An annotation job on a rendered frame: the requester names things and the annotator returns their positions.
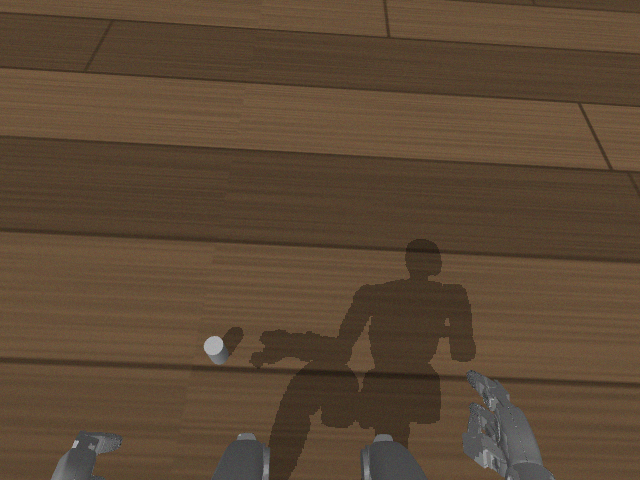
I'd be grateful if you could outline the can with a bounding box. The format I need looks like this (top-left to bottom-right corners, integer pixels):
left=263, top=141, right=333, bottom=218
left=204, top=336, right=229, bottom=365

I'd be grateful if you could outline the right robot hand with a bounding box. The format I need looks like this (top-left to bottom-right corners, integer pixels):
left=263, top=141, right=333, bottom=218
left=462, top=370, right=544, bottom=477

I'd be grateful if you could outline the right robot arm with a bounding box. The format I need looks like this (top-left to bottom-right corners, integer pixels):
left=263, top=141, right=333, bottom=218
left=505, top=463, right=556, bottom=480

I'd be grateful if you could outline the left robot hand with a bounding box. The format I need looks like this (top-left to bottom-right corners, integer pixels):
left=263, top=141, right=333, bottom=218
left=51, top=430, right=123, bottom=480

